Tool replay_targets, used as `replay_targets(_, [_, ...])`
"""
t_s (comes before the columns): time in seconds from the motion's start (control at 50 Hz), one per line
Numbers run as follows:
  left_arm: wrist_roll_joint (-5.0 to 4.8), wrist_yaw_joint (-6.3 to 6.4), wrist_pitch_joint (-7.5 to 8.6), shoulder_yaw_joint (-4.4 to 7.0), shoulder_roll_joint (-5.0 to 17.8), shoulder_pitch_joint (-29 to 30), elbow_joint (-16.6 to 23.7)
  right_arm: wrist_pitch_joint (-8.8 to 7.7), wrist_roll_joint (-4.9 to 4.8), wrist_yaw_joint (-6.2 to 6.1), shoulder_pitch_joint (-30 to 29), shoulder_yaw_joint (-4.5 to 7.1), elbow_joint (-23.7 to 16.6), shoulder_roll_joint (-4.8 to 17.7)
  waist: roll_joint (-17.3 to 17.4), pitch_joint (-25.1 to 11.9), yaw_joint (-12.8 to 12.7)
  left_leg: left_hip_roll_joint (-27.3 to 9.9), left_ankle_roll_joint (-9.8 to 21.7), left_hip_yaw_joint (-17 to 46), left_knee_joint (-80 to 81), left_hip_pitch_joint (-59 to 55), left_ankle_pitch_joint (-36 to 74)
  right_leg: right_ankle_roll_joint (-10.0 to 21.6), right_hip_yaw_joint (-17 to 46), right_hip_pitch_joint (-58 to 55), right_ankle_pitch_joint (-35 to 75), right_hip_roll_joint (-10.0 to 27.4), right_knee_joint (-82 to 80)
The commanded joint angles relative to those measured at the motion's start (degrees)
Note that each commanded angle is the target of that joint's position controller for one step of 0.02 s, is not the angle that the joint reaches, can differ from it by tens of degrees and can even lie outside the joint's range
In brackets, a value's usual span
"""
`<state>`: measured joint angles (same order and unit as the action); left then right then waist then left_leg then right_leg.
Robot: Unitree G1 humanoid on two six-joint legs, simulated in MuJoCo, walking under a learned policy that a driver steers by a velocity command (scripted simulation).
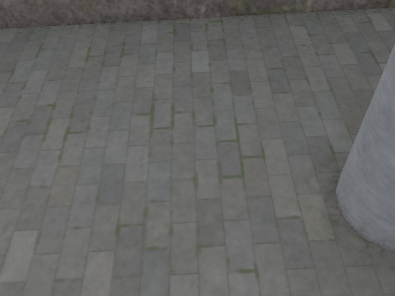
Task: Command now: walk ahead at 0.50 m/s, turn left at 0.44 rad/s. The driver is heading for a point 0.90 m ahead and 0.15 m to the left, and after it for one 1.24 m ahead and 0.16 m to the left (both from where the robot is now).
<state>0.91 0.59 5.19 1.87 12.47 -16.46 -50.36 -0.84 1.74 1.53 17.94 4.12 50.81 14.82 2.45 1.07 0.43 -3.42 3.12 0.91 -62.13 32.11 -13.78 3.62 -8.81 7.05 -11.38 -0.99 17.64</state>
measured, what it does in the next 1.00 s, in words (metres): walks ahead: left foot, then right foot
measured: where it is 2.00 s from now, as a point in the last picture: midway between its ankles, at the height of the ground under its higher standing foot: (172, 174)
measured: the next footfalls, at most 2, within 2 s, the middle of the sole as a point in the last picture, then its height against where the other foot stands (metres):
left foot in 0.30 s outside the picture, level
right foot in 0.88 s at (191, 257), level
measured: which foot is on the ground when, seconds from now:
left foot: up 0.00-0.28, down 0.30-0.88, up 0.90-1.00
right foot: down 0.00-0.32, up 0.34-0.86, down 0.88-1.00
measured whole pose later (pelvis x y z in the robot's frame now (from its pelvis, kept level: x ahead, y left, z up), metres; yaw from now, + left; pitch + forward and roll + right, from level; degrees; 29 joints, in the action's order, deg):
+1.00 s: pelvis +0.54 +0.11 -0.02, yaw +12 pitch +0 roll +0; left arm 0.7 -1.3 1.9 3.2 15.7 -12.9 -46.7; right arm -4.6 1.8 -0.3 18.1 1.1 49.2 14.0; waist 0.7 3.0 0.6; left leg 2.9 3.1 -0.3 -69.1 16.4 -20.4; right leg 7.3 -2.7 19.3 -10.1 -6.6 29.1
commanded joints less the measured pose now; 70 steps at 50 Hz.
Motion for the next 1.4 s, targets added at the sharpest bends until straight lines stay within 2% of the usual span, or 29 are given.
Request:
replay_targets(0.02, [-0.08,0.20,1.24,1.22,5.1,-2.2,1.3,0.63,0.32,0.62,0.2,0.39,-3.1,0.7,-6.9,2.0,0.6,-2.1,-1.0,1.1,-0.1,8.9,6.1,4.9,7.8,-3.0,14.0,15.8,-9.5])
replay_targets(0.12, [0.33,0.36,1.15,1.36,6.2,-4.6,-0.4,0.11,-0.14,2.09,-12.1,-0.88,-8.0,-0.5,-6.8,4.8,-1.5,-1.4,-0.3,-3.6,16.0,6.2,13.8,4.1,0.2,-2.8,19.3,14.7,-10.1])
replay_targets(0.2, [0.41,0.94,0.43,1.83,8.3,-8.0,-2.0,-0.04,0.26,2.51,-16.4,-1.15,-10.6,0.3,-6.4,5.2,-2.4,0.4,2.8,-7.5,23.7,3.7,9.8,3.3,-3.1,-9.9,29.0,16.7,-6.6])
replay_targets(0.26, [0.63,1.46,-0.74,2.38,10.9,-7.7,-2.4,0.07,0.50,1.81,-12.2,-0.40,-10.2,2.0,-8.5,1.2,0.3,5.8,6.3,-10.7,25.7,-4.6,0.9,2.4,-5.8,-13.8,53.4,17.1,5.6])
replay_targets(0.3, [0.52,1.35,-1.92,2.73,12.2,-7.1,-1.8,-0.73,0.93,0.92,1.0,1.23,-6.4,4.7,-6.5,-6.5,6.2,9.4,9.5,-9.3,31.9,-21.9,0.2,1.2,-7.0,-8.5,49.5,16.1,26.8])
replay_targets(0.32, [0.64,1.01,-1.89,2.13,10.0,-7.6,0.1,-0.88,1.50,-0.06,8.3,2.95,-4.7,9.9,-0.1,-12.3,8.6,-0.7,12.5,4.8,34.5,-36.0,-6.1,-0.6,-7.0,4.2,27.1,14.0,44.2])
replay_targets(0.34, [-0.22,-0.09,-1.38,1.55,5.3,-7.6,4.7,-0.34,0.02,-0.48,4.3,4.24,-6.5,15.7,13.2,-15.7,3.9,-15.9,21.4,38.4,42.5,-49.6,-4.5,-4.1,-1.6,29.1,-19.4,0.1,65.1])
replay_targets(0.36, [0.50,-0.38,-0.74,2.21,9.9,-0.4,6.5,0.37,-1.17,-0.77,5.6,4.12,-6.9,14.9,2.1,-14.3,6.9,-16.1,21.1,38.5,46.2,-48.1,1.1,-3.8,9.4,35.3,-16.0,1.8,66.3])
replay_targets(0.4, [-0.43,-0.51,0.36,1.56,7.8,0.6,6.7,-0.03,-1.33,-1.48,1.2,2.55,-5.7,9.5,-3.5,-2.3,2.0,-12.3,16.9,24.3,47.0,-33.6,13.8,-3.2,10.0,33.3,-8.1,6.6,57.2])
replay_targets(0.44, [1.44,-0.59,-1.51,1.47,7.3,-1.6,6.0,-1.00,-1.68,-1.67,-2.7,1.52,-6.4,6.8,-3.2,-1.1,-1.8,-6.8,13.9,16.8,48.2,-25.6,20.3,-4.1,10.6,26.3,-7.5,8.1,50.8])
replay_targets(0.48, [2.08,-1.00,-3.31,1.48,6.7,-1.9,6.3,-2.15,-2.01,-1.31,-1.8,1.38,-6.3,7.2,-2.4,-1.8,-2.5,-4.7,13.9,14.7,49.1,-23.5,23.8,-5.2,9.7,25.0,-6.8,7.7,47.8])
replay_targets(0.64, [0.85,-2.13,-3.84,1.10,6.0,10.9,9.5,-3.47,-1.70,-1.19,6.8,0.58,-3.2,7.1,0.6,1.1,2.4,-3.2,6.8,8.4,52.8,-31.2,28.5,-4.6,7.2,32.8,11.0,7.6,29.5])
replay_targets(0.76, [0.40,-3.09,-3.23,0.35,5.5,18.3,11.9,-3.82,-0.24,-2.30,10.0,-0.38,-0.9,6.5,0.4,4.5,4.4,-6.5,6.0,3.8,53.2,-39.4,33.8,-0.7,5.5,33.7,10.6,4.2,19.7])
replay_targets(0.82, [0.37,-2.92,-3.01,0.60,6.2,14.4,11.1,-4.02,0.15,-3.21,7.5,-0.59,-0.5,7.6,1.5,2.7,1.4,-7.4,4.3,-0.1,47.2,-40.8,54.2,2.4,3.2,24.6,4.5,-0.4,16.0])
replay_targets(0.86, [0.46,-2.12,-2.76,1.54,8.1,4.2,8.0,-3.76,0.64,-3.62,6.5,-0.43,-0.1,9.0,2.8,-2.9,-2.9,-7.4,3.1,-1.7,33.4,-42.0,68.2,4.8,2.0,14.3,-0.1,-4.1,14.4])
replay_targets(0.88, [0.94,-1.75,-2.26,2.18,9.0,-4.1,5.6,-3.51,0.26,-3.63,5.0,-0.33,-0.5,9.7,2.1,-6.7,-7.2,-6.4,2.6,-3.4,21.8,-37.4,63.5,6.5,3.4,3.7,2.8,-4.0,9.8])
replay_targets(0.9, [1.97,-1.08,-2.17,3.51,13.1,-12.9,3.9,-3.89,-0.19,-3.60,3.9,-0.89,-2.6,8.7,-2.8,-12.4,-10.6,-3.9,1.9,-5.6,4.3,-25.4,43.8,10.4,16.6,-10.3,0.0,6.3,8.9])
replay_targets(0.92, [1.82,-1.02,-2.56,4.95,18.2,-11.4,4.2,-4.20,-1.11,-2.38,8.4,-1.56,-4.7,3.9,-17.2,-15.1,-4.8,9.8,-1.2,-5.2,-17.1,-0.6,-11.2,20.6,48.2,-24.3,4.5,21.2,4.7])
replay_targets(0.94, [-1.06,-1.77,-2.90,4.50,15.1,-7.9,4.1,-4.48,0.63,-2.23,4.2,-1.20,-4.9,7.2,-7.1,-12.7,-4.7,6.8,0.2,4.3,-19.5,4.8,-11.9,19.5,50.5,-21.4,2.8,19.5,0.6])
replay_targets(0.96, [-1.07,-1.77,-3.17,4.16,13.5,-3.7,5.2,-5.15,-0.06,-1.74,0.6,-1.23,-6.6,7.5,-5.1,-5.5,-3.4,3.9,0.1,4.4,-16.9,6.4,-6.8,18.1,41.9,-13.5,3.6,18.3,-0.9])
replay_targets(0.98, [-0.59,-1.83,-3.21,3.54,10.8,-2.0,5.3,-5.51,-0.17,-1.53,-1.0,-1.40,-7.1,7.4,-1.1,-1.9,-2.2,1.9,-0.2,3.5,-13.1,5.2,-4.4,16.3,37.0,-7.5,8.5,15.9,-2.6])
replay_targets(1.0, [-0.57,-1.59,-3.01,3.17,9.7,-1.4,5.1,-4.93,0.21,-1.43,-1.7,-1.47,-7.4,6.8,-0.4,0.2,-0.8,0.8,-0.9,3.2,-10.1,3.4,-4.1,14.8,33.2,-2.9,13.1,13.4,-3.3])
replay_targets(1.02, [-0.75,-1.33,-2.77,2.80,8.8,-1.1,4.7,-3.84,0.76,-1.28,-0.7,-1.77,-7.6,6.1,-1.5,0.1,0.8,-0.1,-2.0,2.9,-7.4,0.8,-3.8,13.6,29.9,0.3,15.6,11.0,-4.4])
replay_targets(1.1, [-1.09,-1.16,-1.68,3.50,11.5,-4.0,4.0,-1.49,1.21,-0.85,-3.4,-2.34,-9.4,4.5,-3.9,0.0,0.8,-0.9,-5.2,0.3,1.3,1.3,-1.2,12.9,25.5,4.1,18.9,7.5,-6.6])
replay_targets(1.2, [-1.27,-0.90,-2.17,3.86,11.9,-9.4,3.3,-1.48,0.71,-0.46,-15.2,-2.74,-13.3,4.1,-5.6,0.9,-3.6,-0.3,-6.8,-0.7,15.9,5.3,10.6,8.9,25.5,0.1,20.8,5.0,-5.4])
replay_targets(1.3, [-0.27,-0.24,-2.59,4.11,12.3,-12.9,3.4,-2.31,0.09,-0.23,-22.8,-3.31,-16.3,4.5,-6.5,0.6,-6.3,2.2,-5.7,-0.2,24.8,5.7,11.5,8.6,29.3,-6.7,26.0,6.4,-0.6])
replay_targets(1.34, [0.00,0.20,-2.59,4.34,13.1,-11.3,4.2,-2.80,-0.08,-0.35,-21.8,-3.14,-16.6,5.6,-7.1,0.4,-5.0,3.0,-4.5,1.0,28.9,1.2,9.6,7.6,31.4,-7.1,26.9,7.5,1.6])
replay_targets(1.38, [0.07,0.24,-2.26,4.35,13.7,-7.8,5.1,-3.31,-0.15,-0.88,-13.9,-2.41,-14.2,7.3,-7.5,-1.9,-1.2,4.9,-2.4,0.0,32.7,-11.4,6.4,5.4,30.8,-4.2,33.4,7.3,6.4])
replay_targets(1.4, [-0.30,-0.15,-1.89,4.14,13.4,-7.3,4.8,-3.88,0.07,-1.49,-6.9,-1.74,-12.0,8.5,-5.4,-5.2,2.2,5.2,-0.9,-0.5,36.2,-21.0,7.6,4.0,28.3,-2.8,36.3,4.8,14.6])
